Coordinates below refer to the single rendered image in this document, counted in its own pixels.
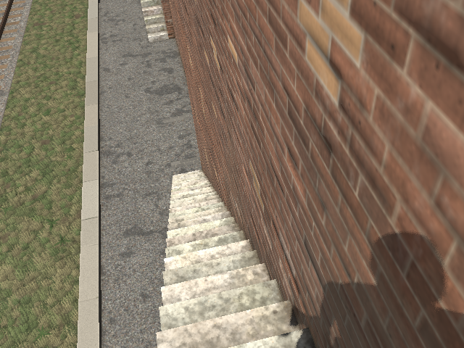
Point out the stairs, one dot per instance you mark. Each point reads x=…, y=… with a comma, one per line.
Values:
x=216, y=293
x=155, y=20

